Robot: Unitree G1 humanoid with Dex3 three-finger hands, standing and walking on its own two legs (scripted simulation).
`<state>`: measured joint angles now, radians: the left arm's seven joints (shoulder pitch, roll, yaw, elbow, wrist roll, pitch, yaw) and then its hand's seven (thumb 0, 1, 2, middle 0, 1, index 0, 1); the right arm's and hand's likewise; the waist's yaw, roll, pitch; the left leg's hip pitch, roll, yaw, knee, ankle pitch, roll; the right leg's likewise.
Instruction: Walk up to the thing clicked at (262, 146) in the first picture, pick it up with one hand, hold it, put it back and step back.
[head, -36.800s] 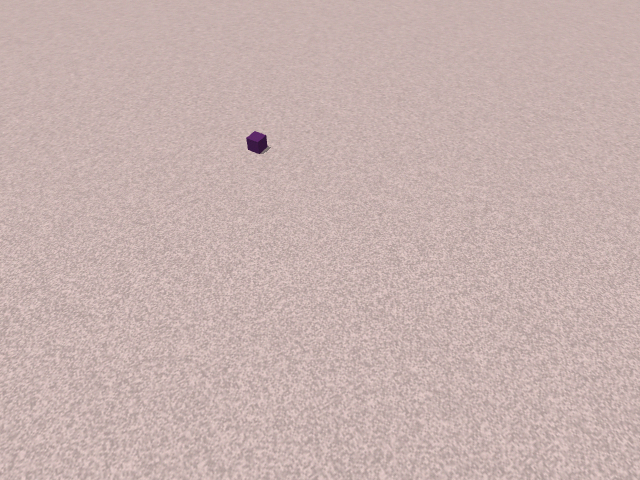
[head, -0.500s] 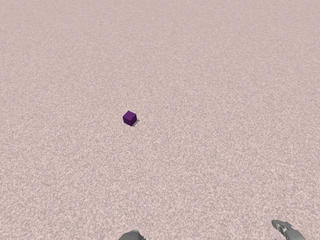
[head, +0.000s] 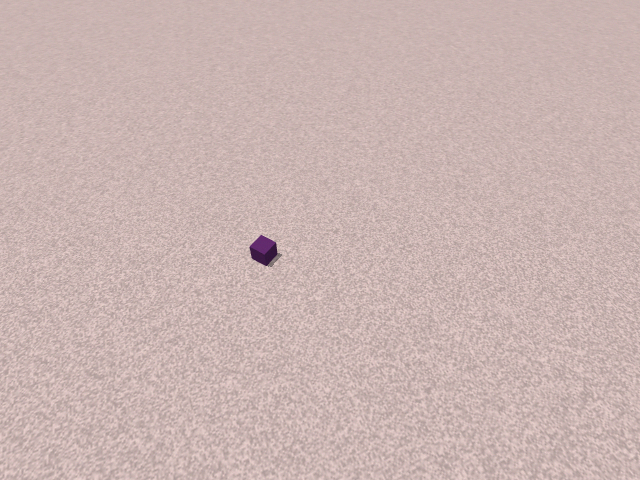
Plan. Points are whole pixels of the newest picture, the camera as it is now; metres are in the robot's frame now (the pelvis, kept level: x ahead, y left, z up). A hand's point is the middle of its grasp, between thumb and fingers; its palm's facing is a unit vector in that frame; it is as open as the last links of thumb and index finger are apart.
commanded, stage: step back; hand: left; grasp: from above
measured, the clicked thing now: (263, 250) +1.06 +0.24 -0.73
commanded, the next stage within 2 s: stand in 0.46 s
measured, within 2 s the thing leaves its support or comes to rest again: neither
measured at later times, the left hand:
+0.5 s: hand out of the picture +0.14 +0.28 -0.15, palm faces +0.05 -0.94 -0.34, open 7.4 cm
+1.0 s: hand out of the picture +0.11 +0.27 -0.14, palm faces -0.01 -0.94 -0.33, open 7.4 cm
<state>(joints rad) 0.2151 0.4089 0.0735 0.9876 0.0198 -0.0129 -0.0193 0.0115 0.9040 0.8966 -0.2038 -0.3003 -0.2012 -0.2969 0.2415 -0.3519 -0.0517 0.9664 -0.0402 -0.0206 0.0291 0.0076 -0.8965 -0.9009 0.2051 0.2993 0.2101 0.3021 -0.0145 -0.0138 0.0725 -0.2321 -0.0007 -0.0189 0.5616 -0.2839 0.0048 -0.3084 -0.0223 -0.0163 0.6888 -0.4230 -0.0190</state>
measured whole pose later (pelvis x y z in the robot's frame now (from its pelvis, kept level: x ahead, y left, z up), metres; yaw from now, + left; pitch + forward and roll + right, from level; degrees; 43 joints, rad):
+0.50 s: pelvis +0.05 +0.01 +0.01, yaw +2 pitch -2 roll +0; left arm 0.08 0.37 0.03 1.06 0.00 -0.02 0.00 0.01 0.90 0.90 -0.21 -0.30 -0.20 -0.30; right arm 0.10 -0.33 -0.02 1.07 -0.01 -0.02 0.01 0.01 -0.90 -0.90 0.20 0.30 0.21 0.30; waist 0.01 -0.01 0.08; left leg -0.21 0.01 -0.01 0.52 -0.28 0.00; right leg -0.17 -0.04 -0.05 0.50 -0.29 0.02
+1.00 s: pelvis +0.04 +0.02 +0.02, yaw +1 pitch -2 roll +0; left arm 0.09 0.35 0.00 1.16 0.01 -0.02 -0.01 0.01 0.90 0.90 -0.20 -0.30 -0.20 -0.30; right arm 0.07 -0.34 -0.01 1.15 -0.01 -0.02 0.01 0.01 -0.90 -0.90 0.20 0.30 0.21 0.30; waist 0.00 -0.01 0.06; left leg -0.11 0.00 0.01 0.31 -0.16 0.00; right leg -0.09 -0.04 -0.04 0.30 -0.17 0.03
